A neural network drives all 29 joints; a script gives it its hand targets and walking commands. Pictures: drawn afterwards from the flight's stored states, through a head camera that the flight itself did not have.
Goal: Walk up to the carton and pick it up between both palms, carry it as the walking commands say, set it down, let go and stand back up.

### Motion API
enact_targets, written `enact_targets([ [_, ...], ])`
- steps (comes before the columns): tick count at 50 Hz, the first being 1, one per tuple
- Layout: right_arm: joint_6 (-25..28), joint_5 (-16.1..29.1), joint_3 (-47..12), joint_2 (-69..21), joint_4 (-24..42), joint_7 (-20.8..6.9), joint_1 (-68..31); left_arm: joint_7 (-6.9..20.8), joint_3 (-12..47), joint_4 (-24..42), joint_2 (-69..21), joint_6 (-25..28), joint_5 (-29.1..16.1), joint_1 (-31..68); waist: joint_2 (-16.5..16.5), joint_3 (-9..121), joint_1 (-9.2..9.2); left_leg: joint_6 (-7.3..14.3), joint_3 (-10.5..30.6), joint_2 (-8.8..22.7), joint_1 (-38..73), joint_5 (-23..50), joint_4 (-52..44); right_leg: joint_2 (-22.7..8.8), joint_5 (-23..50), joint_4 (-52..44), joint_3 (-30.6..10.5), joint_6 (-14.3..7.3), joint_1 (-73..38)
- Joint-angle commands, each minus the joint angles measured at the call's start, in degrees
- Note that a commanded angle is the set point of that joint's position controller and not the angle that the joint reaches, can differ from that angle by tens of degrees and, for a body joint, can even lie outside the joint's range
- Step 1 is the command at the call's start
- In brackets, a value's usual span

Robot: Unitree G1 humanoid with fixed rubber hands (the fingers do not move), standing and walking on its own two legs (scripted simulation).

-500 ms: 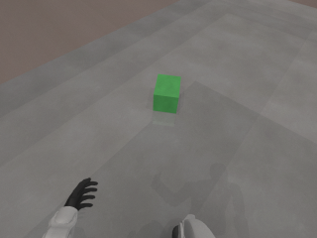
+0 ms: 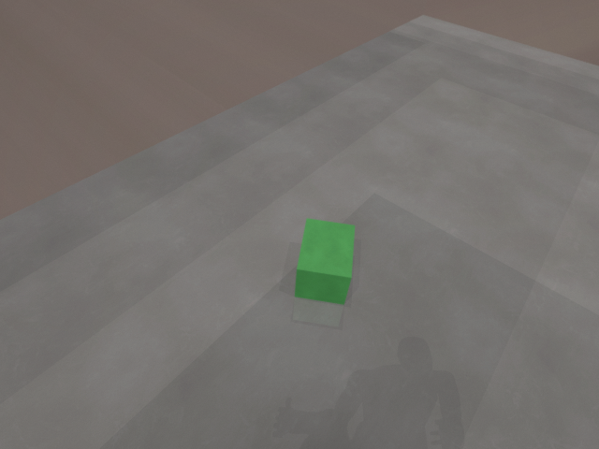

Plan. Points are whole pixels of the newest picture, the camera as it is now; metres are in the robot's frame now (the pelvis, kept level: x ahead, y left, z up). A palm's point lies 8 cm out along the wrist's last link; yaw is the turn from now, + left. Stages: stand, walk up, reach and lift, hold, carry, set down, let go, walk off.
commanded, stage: walk up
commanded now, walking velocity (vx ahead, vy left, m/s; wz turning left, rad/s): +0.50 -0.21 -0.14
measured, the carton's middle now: (325, 260) +0.93 -0.17 -0.68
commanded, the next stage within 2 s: none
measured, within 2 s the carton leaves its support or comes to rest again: neither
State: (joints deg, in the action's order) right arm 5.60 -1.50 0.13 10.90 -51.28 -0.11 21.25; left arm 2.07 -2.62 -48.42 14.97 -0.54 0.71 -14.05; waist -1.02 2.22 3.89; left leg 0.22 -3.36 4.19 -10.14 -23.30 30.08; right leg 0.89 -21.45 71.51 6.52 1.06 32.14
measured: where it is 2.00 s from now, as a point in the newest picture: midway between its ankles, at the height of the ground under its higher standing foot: (318, 400)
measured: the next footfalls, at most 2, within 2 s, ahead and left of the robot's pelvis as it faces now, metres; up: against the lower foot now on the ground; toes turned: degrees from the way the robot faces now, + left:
right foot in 0.24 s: +0.32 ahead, -0.13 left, +0.00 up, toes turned -5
left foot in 0.80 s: +0.58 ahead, +0.07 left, +0.00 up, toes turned +6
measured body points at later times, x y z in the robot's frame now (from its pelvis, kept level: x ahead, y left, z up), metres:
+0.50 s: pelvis +0.29 -0.09 +0.00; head +0.32 -0.12 +0.44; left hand +0.34 +0.18 -0.12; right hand +0.36 -0.33 -0.16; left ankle +0.28 +0.08 -0.65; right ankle +0.28 -0.13 -0.74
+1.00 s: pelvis +0.48 -0.07 +0.00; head +0.52 -0.07 +0.44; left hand +0.60 +0.19 -0.13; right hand +0.51 -0.32 -0.15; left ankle +0.54 +0.06 -0.74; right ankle +0.46 -0.16 -0.69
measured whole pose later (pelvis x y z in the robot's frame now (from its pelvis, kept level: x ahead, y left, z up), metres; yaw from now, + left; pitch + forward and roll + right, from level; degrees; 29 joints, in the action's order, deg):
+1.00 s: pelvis +0.48 -0.07 +0.00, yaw -2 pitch +2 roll +0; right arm 1.8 -1.4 0.1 11.7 -54.1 -0.3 15.2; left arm 0.1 -2.3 -48.3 14.9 0.5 0.2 -10.8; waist 0.4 -3.1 2.2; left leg -0.7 -6.1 4.7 -21.7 -9.6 29.6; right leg 0.3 -27.3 54.6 4.3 0.7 26.3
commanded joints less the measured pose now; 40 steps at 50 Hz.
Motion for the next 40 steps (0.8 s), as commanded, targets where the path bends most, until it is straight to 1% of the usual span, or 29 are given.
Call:
enact_targets([
  [1,-0.22,0.52,3.92,9.69,-0.41,2.05,11.23,2.63,0.88,7.68,1.16,0.70,0.84,12.04,-7.61,-4.21,1.12,1.65,8.13,14.38,22.17,48.95,-12.91,-4.02,7.76,-2.80,-3.68,1.55,22.21],
  [3,-0.01,0.41,3.85,9.84,0.14,2.27,11.07,3.12,1.75,8.40,0.54,1.03,0.83,14.63,-6.65,-3.78,1.04,1.72,4.96,13.60,20.31,48.63,-14.31,-4.26,10.78,-13.40,-3.76,1.34,18.40],
  [4,0.07,0.38,3.99,9.87,1.23,2.25,9.16,3.14,2.29,8.45,0.12,1.35,0.67,15.92,-9.23,-5.08,0.89,1.96,2.52,12.21,18.25,47.48,-15.42,-3.95,11.98,-20.67,-2.71,0.83,14.61],
  [5,0.21,0.38,4.20,10.39,1.63,2.41,7.60,3.40,2.01,7.96,0.27,1.45,0.66,16.80,-9.77,-5.27,-0.23,1.44,-0.11,11.94,14.76,52.54,-15.78,-3.24,12.83,-28.39,-1.74,0.33,7.45],
  [6,0.54,0.45,4.61,11.65,1.99,2.41,6.73,3.14,1.82,7.12,0.57,2.05,0.82,15.10,-10.03,-3.13,-1.66,0.57,-2.48,10.35,12.86,60.28,-13.09,-0.86,12.64,-34.73,0.13,-0.96,-0.56],
  [7,0.26,0.93,4.40,11.82,0.76,1.84,8.06,2.46,1.63,4.78,1.15,2.57,1.00,9.32,-13.11,2.71,-3.70,2.24,-2.76,8.79,14.65,58.92,-7.99,0.25,11.44,-35.56,1.23,-2.11,-7.63],
  [8,-0.06,1.05,4.54,12.45,-0.40,1.46,9.01,1.92,0.98,1.76,2.62,2.90,1.24,4.75,-11.59,5.67,-5.31,2.49,-4.69,8.45,14.11,61.68,-0.55,1.24,11.77,-38.36,4.41,-2.95,-14.12],
  [9,-0.02,0.81,4.48,12.47,0.28,1.07,8.98,1.20,-0.04,-1.94,5.38,3.10,1.81,-2.44,-6.91,11.15,-8.33,1.52,-5.07,7.54,11.04,60.10,10.94,1.34,10.94,-38.16,5.13,-4.37,-24.08],
  [10,0.00,0.64,4.60,11.98,1.52,0.77,7.88,0.28,-1.61,-4.78,8.59,3.63,2.54,-9.40,1.38,14.70,-11.84,0.93,-2.57,5.81,-0.47,40.81,23.72,-2.75,11.83,-37.21,-1.00,-4.75,-36.00],
  [11,-0.20,0.29,3.37,5.72,2.96,-0.19,10.44,-0.28,-4.14,-5.83,13.65,3.93,3.08,-12.73,20.64,12.86,-11.81,-0.70,0.06,-3.64,-18.57,-4.03,40.40,-17.37,10.11,-43.25,-25.43,-7.98,-43.57],
  [12,-0.65,0.68,4.04,5.30,4.46,-0.32,10.94,-0.53,-3.53,-3.56,15.87,3.29,2.11,-10.56,18.08,5.75,-8.98,0.43,4.20,-2.47,-24.19,-9.40,48.20,-25.17,-1.19,-55.57,-43.34,-11.13,-36.59],
  [13,-1.09,0.53,4.87,6.18,4.06,-0.29,6.14,-0.56,-2.43,-2.68,13.14,2.91,1.87,-6.80,7.87,-4.30,-7.53,0.69,6.37,0.25,-23.27,-5.35,47.87,-21.70,-10.12,-60.19,-39.67,-10.32,-27.86],
  [14,-1.69,0.70,4.57,5.47,3.23,-0.44,6.37,-0.97,-2.33,-1.03,11.83,2.83,0.91,-4.07,7.68,-8.54,-6.17,0.22,5.54,-0.32,-22.67,-3.92,48.89,-22.03,-10.93,-62.00,-38.46,-11.78,-20.66],
  [15,-2.59,-0.04,4.42,4.76,1.49,-0.46,6.14,-1.01,-1.98,-0.68,9.11,3.06,0.45,0.01,4.77,-10.17,-4.17,0.02,5.19,0.66,-19.65,-1.73,46.70,-20.10,-15.34,-64.17,-34.96,-10.68,-14.99],
  [17,-3.81,-0.68,4.39,5.49,-1.01,-0.50,7.02,-1.07,-0.96,-0.86,5.69,4.65,0.47,0.20,2.06,-9.63,-2.33,-0.27,4.09,1.51,-16.06,1.68,43.13,-17.20,-3.37,-62.13,-29.23,-7.47,-12.18],
  [19,-5.42,-0.66,4.15,4.78,-2.71,-0.61,6.69,-1.63,-0.65,-0.86,5.64,5.47,0.32,-2.89,2.39,-9.14,-2.49,-1.37,3.41,1.64,-17.60,4.18,40.48,-19.18,17.85,-59.65,-28.46,-5.00,-15.06],
  [21,-6.01,-0.42,3.64,4.76,-3.11,-0.90,1.80,-2.20,-0.65,-1.12,5.05,6.01,0.17,-4.78,3.76,-7.60,-3.69,-1.89,2.53,2.43,-19.41,6.66,37.88,-18.36,31.73,-57.44,-21.96,-5.13,-19.36],
  [24,-7.09,0.00,3.35,5.81,-2.13,-1.06,-5.64,-3.13,-1.05,-1.02,5.54,5.81,-0.19,-11.76,2.23,-5.32,-5.59,-2.55,1.46,1.24,-25.05,7.70,36.44,-18.46,54.42,-53.17,-19.97,-3.39,-28.87],
  [25,-7.32,-0.02,3.16,6.00,-0.91,-1.23,-8.65,-3.26,-1.26,-0.97,6.11,5.57,0.01,-12.97,3.53,-6.13,-6.52,-2.94,1.11,1.46,-27.16,7.13,34.98,-19.01,55.49,-52.74,-20.19,-4.39,-30.08],
  [28,-7.85,0.36,2.54,6.26,0.44,-1.31,-14.38,-3.86,-1.56,-0.66,6.44,4.49,0.07,-17.10,4.06,-7.21,-7.42,-3.70,0.14,-0.08,-29.22,7.28,30.10,-18.45,62.10,-51.50,-20.10,-2.86,-33.68],
  [30,-7.98,0.57,1.84,6.24,1.55,-1.39,-18.33,-4.11,-2.17,0.14,7.13,3.84,0.00,-18.81,4.27,-6.40,-8.42,-3.41,-0.33,-0.82,-29.11,6.60,24.85,-18.50,62.62,-50.34,-20.79,-3.82,-37.12],
  [31,-7.83,0.79,1.60,5.83,1.31,-1.49,-18.90,-4.26,-2.17,-0.29,7.33,3.60,-0.11,-18.54,6.68,-6.49,-8.75,-3.62,-1.14,-1.38,-28.75,7.34,21.68,-18.46,61.36,-50.28,-19.81,-3.92,-37.59],
  [34,-7.27,1.03,0.98,4.52,2.11,-1.62,-22.56,-4.49,-2.16,-0.80,6.39,3.13,0.16,-20.46,6.25,-7.53,-9.49,-2.97,-2.19,-1.99,-26.92,8.42,14.43,-19.30,60.41,-51.19,-19.56,-5.58,-37.89],
  [35,-6.89,1.33,0.92,5.15,1.90,-1.32,-22.69,-4.46,-2.41,-0.17,7.15,2.92,-0.04,-18.71,5.16,-6.59,-8.90,-2.74,-2.73,-2.21,-23.93,8.83,10.74,-19.57,62.62,-50.08,-17.99,-7.22,-38.00],
  [36,-6.33,1.56,0.93,5.37,1.30,-1.14,-20.59,-4.54,-2.69,0.11,7.53,3.00,-0.39,-16.96,4.91,-4.72,-7.74,-1.85,-4.26,-3.85,-20.27,7.25,6.26,-17.80,67.21,-46.75,-15.15,-6.68,-38.14],
  [37,-5.74,1.62,0.81,5.15,0.44,-0.75,-17.24,-4.35,-2.66,-0.23,7.98,2.76,-0.58,-14.82,7.99,-1.80,-5.80,-1.16,-6.44,-6.25,-13.74,6.79,1.29,-15.54,72.99,-42.83,-12.57,-5.74,-36.58],
  [38,-5.32,1.91,1.22,5.55,-1.16,-0.30,-12.69,-4.40,-2.88,-0.29,8.50,2.85,-1.25,-14.13,8.48,2.48,-3.68,-0.39,-8.02,-7.15,-5.37,13.39,-4.25,-13.07,74.53,-37.19,-9.08,-4.69,-35.42],
  [39,-3.57,0.99,1.97,8.71,-2.19,0.13,-4.41,-4.21,-2.71,-0.08,7.14,2.94,-2.04,-11.26,8.00,8.71,1.70,1.38,-5.03,-2.39,11.50,22.52,-8.69,-8.87,59.13,-26.60,-6.66,-3.45,-28.26],
  [40,-2.52,-1.06,4.13,16.16,-3.74,0.92,4.66,-3.71,-1.80,1.27,3.52,3.31,-2.43,-11.86,-5.22,15.97,4.73,6.02,12.85,14.98,30.80,42.96,-6.33,-3.01,24.75,-10.91,-3.70,0.17,-9.23],
])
